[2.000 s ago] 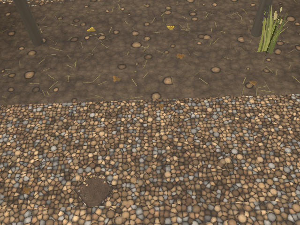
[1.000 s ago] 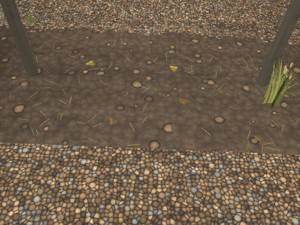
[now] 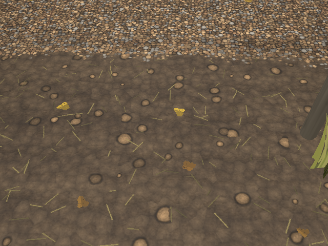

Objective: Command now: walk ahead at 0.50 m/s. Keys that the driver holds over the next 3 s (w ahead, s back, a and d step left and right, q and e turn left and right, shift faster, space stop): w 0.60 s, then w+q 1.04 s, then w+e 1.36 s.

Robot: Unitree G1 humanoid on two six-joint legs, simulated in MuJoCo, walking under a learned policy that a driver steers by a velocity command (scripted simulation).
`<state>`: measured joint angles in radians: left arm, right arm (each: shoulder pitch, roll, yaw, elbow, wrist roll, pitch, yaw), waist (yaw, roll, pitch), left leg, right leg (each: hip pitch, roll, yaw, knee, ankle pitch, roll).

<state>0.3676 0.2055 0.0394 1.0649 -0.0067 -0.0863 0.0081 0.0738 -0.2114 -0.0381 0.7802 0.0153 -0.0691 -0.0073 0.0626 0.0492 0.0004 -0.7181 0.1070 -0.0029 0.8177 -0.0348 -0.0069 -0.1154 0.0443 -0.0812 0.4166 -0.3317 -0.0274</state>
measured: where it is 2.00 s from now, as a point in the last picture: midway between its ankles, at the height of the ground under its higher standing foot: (146, 127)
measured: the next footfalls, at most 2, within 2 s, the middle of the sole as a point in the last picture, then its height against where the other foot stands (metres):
left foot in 0.14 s outside the picture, level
right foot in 0.72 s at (213, 227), level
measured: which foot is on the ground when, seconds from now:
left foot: up 0.00-0.12, down 0.14-0.72, up 0.74-1.00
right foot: down 0.00-0.16, up 0.18-0.70, down 0.72-1.00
